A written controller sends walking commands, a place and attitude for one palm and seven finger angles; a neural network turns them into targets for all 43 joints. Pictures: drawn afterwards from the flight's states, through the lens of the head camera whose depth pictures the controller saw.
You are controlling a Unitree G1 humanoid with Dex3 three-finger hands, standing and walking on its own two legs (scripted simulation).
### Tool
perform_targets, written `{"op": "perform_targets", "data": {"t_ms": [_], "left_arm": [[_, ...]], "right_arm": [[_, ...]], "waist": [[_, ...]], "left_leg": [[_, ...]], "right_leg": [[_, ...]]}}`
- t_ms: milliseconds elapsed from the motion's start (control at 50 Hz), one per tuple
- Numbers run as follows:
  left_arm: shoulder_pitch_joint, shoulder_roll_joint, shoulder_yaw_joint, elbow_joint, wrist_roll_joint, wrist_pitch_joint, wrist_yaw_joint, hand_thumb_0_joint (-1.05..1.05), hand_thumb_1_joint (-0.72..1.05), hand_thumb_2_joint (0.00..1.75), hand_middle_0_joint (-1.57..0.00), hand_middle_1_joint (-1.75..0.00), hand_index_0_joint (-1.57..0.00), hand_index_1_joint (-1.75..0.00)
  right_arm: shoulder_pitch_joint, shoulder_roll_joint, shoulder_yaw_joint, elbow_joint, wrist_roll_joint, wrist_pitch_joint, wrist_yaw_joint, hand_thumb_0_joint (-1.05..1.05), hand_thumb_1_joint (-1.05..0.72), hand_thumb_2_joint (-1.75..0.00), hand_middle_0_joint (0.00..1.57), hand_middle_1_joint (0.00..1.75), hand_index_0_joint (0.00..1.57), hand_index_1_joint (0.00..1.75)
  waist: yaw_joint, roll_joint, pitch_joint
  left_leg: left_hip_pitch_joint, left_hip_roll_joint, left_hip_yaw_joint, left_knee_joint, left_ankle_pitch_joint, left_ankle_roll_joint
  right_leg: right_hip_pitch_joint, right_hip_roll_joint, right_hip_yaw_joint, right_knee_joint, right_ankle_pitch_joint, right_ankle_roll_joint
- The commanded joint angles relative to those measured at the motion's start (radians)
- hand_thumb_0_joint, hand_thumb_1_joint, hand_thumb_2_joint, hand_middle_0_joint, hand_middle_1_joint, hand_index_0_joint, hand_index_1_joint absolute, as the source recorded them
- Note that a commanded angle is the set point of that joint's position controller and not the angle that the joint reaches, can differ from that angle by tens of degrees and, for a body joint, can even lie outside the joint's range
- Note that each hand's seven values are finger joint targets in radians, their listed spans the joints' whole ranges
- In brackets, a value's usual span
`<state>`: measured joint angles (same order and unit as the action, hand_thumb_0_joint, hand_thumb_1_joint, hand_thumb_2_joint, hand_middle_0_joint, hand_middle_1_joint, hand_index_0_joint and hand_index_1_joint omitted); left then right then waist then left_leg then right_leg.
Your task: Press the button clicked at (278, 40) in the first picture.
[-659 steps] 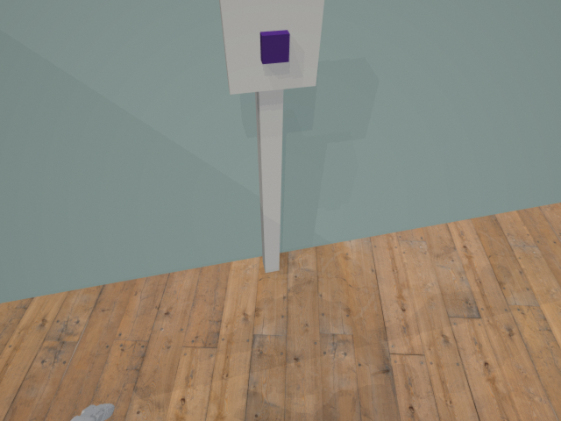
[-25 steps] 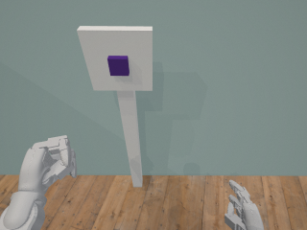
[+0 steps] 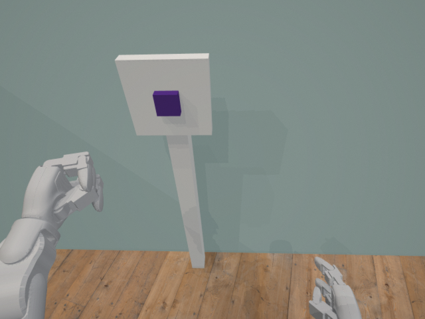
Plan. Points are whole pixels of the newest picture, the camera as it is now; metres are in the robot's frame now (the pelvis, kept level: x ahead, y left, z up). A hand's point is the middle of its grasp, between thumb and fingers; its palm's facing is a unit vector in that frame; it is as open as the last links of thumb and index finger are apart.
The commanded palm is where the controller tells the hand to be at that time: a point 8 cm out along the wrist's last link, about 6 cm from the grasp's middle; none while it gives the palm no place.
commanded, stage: raise the hand and make a fist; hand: left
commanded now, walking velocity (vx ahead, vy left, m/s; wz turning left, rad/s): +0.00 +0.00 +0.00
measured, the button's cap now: (167, 102) +0.53 +0.17 +0.17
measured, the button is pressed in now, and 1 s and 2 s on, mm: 0 0 0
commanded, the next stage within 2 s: aim a knuckle at the button in 0.26 s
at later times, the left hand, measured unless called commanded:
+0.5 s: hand (105, 198) +0.24 +0.20 +0.17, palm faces +0.13 -0.99 -0.06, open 3.1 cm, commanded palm +0.22 +0.24 +0.17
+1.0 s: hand (149, 163) +0.33 +0.16 +0.16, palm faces +0.07 -1.00 -0.03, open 3.1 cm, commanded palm +0.31 +0.21 +0.16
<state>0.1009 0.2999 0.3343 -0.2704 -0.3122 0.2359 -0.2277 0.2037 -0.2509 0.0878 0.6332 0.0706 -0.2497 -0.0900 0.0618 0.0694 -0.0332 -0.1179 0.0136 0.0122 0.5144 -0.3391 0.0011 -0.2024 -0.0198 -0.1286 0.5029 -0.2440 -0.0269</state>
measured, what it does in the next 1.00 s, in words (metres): stands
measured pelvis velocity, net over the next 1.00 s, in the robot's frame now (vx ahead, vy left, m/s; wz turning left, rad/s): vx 0.00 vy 0.00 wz -0.02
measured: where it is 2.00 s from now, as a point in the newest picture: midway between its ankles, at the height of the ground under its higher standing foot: outside the picture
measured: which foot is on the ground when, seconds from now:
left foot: down 0.00-1.00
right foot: down 0.00-1.00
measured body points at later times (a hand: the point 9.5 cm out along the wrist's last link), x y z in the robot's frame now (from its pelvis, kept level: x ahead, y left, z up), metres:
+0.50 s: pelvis -0.01 -0.01 +0.00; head -0.04 -0.03 +0.45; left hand +0.23 +0.25 +0.17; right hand +0.19 -0.22 -0.07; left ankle -0.04 +0.12 -0.74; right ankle +0.02 -0.10 -0.74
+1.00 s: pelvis +0.00 +0.00 +0.00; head -0.02 -0.02 +0.45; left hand +0.32 +0.21 +0.16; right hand +0.17 -0.22 -0.08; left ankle -0.04 +0.12 -0.74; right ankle +0.02 -0.10 -0.74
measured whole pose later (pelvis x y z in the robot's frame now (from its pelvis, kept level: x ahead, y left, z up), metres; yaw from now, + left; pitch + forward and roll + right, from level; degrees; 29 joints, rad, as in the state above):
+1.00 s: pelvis +0.00 +0.00 +0.00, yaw -1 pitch -2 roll +0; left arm -0.23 0.19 0.16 0.05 -0.18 0.18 -0.04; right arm 0.20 -0.24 0.07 0.65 0.05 -0.19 -0.08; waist 0.03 0.05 0.00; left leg -0.14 0.00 0.04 0.49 -0.32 0.01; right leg -0.24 -0.03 -0.10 0.51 -0.23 -0.02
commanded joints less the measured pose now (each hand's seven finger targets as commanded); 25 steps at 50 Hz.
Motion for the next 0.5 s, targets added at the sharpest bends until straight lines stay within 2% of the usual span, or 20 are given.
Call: {"op": "perform_targets", "data": {"t_ms": [0,40,60,80,100,120,140,180,200,240,280,300,320,340,360,400,440,480], "left_arm": [[-0.139,0.186,0.091,-0.204,-0.007,-0.004,0.008,0.00,0.90,0.90,-1.30,-1.50,-1.30,-1.50],[-0.168,0.198,0.102,-0.276,0.005,-0.032,0.035,0.00,0.90,0.90,-1.30,-1.50,-1.30,-1.50],[-0.177,0.203,0.112,-0.304,0.007,-0.054,0.051,0.00,0.90,0.90,-1.30,-1.50,-1.30,-1.50],[-0.186,0.196,0.105,-0.323,0.012,-0.076,0.063,0.00,0.90,0.90,-1.30,-1.50,-1.30,-1.50],[-0.201,0.201,0.107,-0.336,0.010,-0.097,0.074,0.00,0.90,0.90,-1.30,-1.50,-1.30,-1.50],[-0.206,0.192,0.101,-0.331,0.011,-0.115,0.078,0.00,0.90,0.90,-1.30,-1.50,-1.30,-1.50],[-0.196,0.177,0.090,-0.297,0.011,-0.124,0.079,0.00,0.90,0.90,-1.30,-1.50,-1.30,-1.50],[-0.196,0.147,0.049,-0.246,0.015,-0.129,0.070,0.00,0.90,0.90,-1.30,-1.50,-1.30,-1.50],[-0.193,0.142,0.041,-0.217,0.015,-0.119,0.061,0.00,0.90,0.90,-1.30,-1.50,-1.30,-1.50],[-0.189,0.137,0.019,-0.189,0.015,-0.093,0.046,0.00,0.90,0.90,-1.30,-1.50,-1.30,-1.50],[-0.180,0.150,0.025,-0.179,0.017,-0.065,0.035,0.00,0.90,0.90,-1.30,-1.50,-1.30,-1.50],[-0.168,0.156,0.033,-0.176,0.014,-0.056,0.033,0.00,0.90,0.90,-1.30,-1.50,-1.30,-1.50],[-0.177,0.168,0.043,-0.204,0.013,-0.054,0.031,0.00,0.90,0.90,-1.30,-1.50,-1.30,-1.50],[-0.177,0.181,0.063,-0.218,0.010,-0.053,0.035,0.00,0.90,0.90,-1.30,-1.50,-1.30,-1.50],[-0.219,0.185,0.064,-0.216,0.013,-0.058,0.042,0.00,0.90,0.90,-1.30,-1.50,-1.30,-1.50],[-0.303,0.156,0.034,-0.220,0.011,-0.081,0.060,0.00,0.90,0.90,-1.30,-1.50,-1.30,-1.50],[-0.321,0.164,0.052,-0.167,0.012,-0.106,0.075,0.00,0.90,0.90,-1.30,-1.50,-1.30,-1.50],[-0.340,0.118,0.001,-0.152,0.025,-0.123,0.083,0.00,0.90,0.90,-1.30,-1.50,-1.30,-1.50]], "right_arm": [[-0.180,-0.101,-0.046,-0.191,-0.001,-0.046,0.000,0.00,-0.90,-0.90,0.20,0.30,0.20,0.30],[-0.182,-0.089,-0.045,-0.202,-0.005,-0.047,0.004,0.00,-0.90,-0.90,0.20,0.30,0.20,0.30],[-0.175,-0.085,-0.045,-0.203,-0.009,-0.051,0.005,0.00,-0.90,-0.90,0.20,0.30,0.20,0.30],[-0.168,-0.082,-0.045,-0.201,-0.011,-0.054,0.006,0.00,-0.90,-0.90,0.20,0.30,0.20,0.30],[-0.165,-0.082,-0.044,-0.195,-0.016,-0.058,0.007,0.00,-0.90,-0.90,0.20,0.30,0.20,0.30],[-0.164,-0.081,-0.046,-0.191,-0.015,-0.064,0.007,0.00,-0.90,-0.90,0.20,0.30,0.20,0.30],[-0.158,-0.081,-0.045,-0.185,-0.013,-0.068,0.004,0.00,-0.90,-0.90,0.20,0.30,0.20,0.30],[-0.154,-0.085,-0.045,-0.172,-0.008,-0.073,-0.001,0.00,-0.90,-0.90,0.20,0.30,0.20,0.30],[-0.155,-0.089,-0.046,-0.167,-0.008,-0.075,-0.004,0.00,-0.90,-0.90,0.20,0.30,0.20,0.30],[-0.158,-0.092,-0.047,-0.166,-0.001,-0.073,-0.009,0.00,-0.90,-0.90,0.20,0.30,0.20,0.30],[-0.167,-0.095,-0.047,-0.173,0.001,-0.071,-0.013,0.00,-0.90,-0.90,0.20,0.30,0.20,0.30],[-0.171,-0.096,-0.047,-0.173,-0.001,-0.070,-0.012,0.00,-0.90,-0.90,0.20,0.30,0.20,0.30],[-0.175,-0.097,-0.048,-0.180,0.000,-0.070,-0.011,0.00,-0.90,-0.90,0.20,0.30,0.20,0.30],[-0.179,-0.092,-0.048,-0.185,-0.002,-0.070,-0.012,0.00,-0.90,-0.90,0.20,0.30,0.20,0.30],[-0.180,-0.093,-0.046,-0.179,-0.005,-0.070,-0.013,0.00,-0.90,-0.90,0.20,0.30,0.20,0.30],[-0.177,-0.088,-0.042,-0.171,-0.007,-0.077,-0.013,0.00,-0.90,-0.90,0.20,0.30,0.20,0.30],[-0.161,-0.088,-0.046,-0.159,-0.008,-0.084,-0.015,0.00,-0.90,-0.90,0.20,0.30,0.20,0.30],[-0.157,-0.084,-0.044,-0.157,-0.008,-0.089,-0.014,0.00,-0.90,-0.90,0.20,0.30,0.20,0.30]], "waist": [[0.018,-0.063,-0.084],[0.019,-0.005,-0.111],[0.019,-0.015,-0.128],[0.016,-0.001,-0.140],[0.013,-0.021,-0.135],[0.009,-0.003,-0.134],[0.004,-0.016,-0.111],[-0.008,0.000,-0.057],[-0.010,-0.027,-0.035],[-0.013,-0.024,-0.009],[-0.007,-0.030,-0.020],[-0.002,-0.065,-0.021],[0.000,-0.046,-0.044],[0.005,-0.063,-0.070],[0.002,-0.045,-0.079],[-0.010,-0.053,-0.076],[-0.011,-0.066,-0.090],[-0.014,-0.035,-0.088]], "left_leg": [[-0.096,-0.021,-0.025,-0.082,0.238,0.018],[-0.077,-0.022,-0.021,-0.087,0.237,0.016],[-0.069,-0.023,-0.023,-0.087,0.244,0.016],[-0.061,-0.022,-0.020,-0.087,0.248,0.015],[-0.066,-0.021,-0.021,-0.082,0.241,0.016],[-0.060,-0.020,-0.017,-0.083,0.227,0.016],[-0.064,-0.019,-0.016,-0.083,0.215,0.018],[-0.075,-0.020,-0.014,-0.086,0.173,0.018],[-0.083,-0.019,-0.015,-0.081,0.160,0.021],[-0.092,-0.020,-0.015,-0.085,0.135,0.023],[-0.101,-0.023,-0.014,-0.082,0.125,0.024],[-0.106,-0.020,-0.019,-0.079,0.127,0.024],[-0.102,-0.020,-0.016,-0.079,0.134,0.024],[-0.096,-0.021,-0.017,-0.077,0.141,0.024],[-0.094,-0.022,-0.017,-0.076,0.155,0.023],[-0.087,-0.022,-0.022,-0.076,0.155,0.022],[-0.081,-0.020,-0.024,-0.079,0.164,0.022],[-0.071,-0.023,-0.024,-0.087,0.174,0.020]], "right_leg": [[0.113,-0.001,0.076,-0.084,0.137,0.015],[0.119,-0.004,0.080,-0.084,0.121,0.015],[0.127,-0.003,0.080,-0.082,0.127,0.017],[0.128,-0.001,0.079,-0.080,0.131,0.017],[0.131,0.000,0.089,-0.088,0.119,0.019],[0.124,-0.002,0.095,-0.095,0.101,0.021],[0.114,-0.002,0.098,-0.103,0.090,0.022],[0.083,-0.003,0.101,-0.123,0.035,0.022],[0.077,-0.004,0.111,-0.136,0.014,0.021],[0.063,-0.009,0.116,-0.149,-0.026,0.023],[0.074,-0.014,0.128,-0.154,-0.055,0.025],[0.081,-0.015,0.134,-0.159,-0.067,0.025],[0.091,-0.018,0.135,-0.154,-0.064,0.026],[0.102,-0.018,0.133,-0.149,-0.059,0.028],[0.105,-0.017,0.130,-0.140,-0.038,0.027],[0.090,-0.012,0.123,-0.135,-0.035,0.028],[0.091,-0.007,0.113,-0.125,-0.010,0.029],[0.079,-0.004,0.095,-0.107,0.037,0.025]]}}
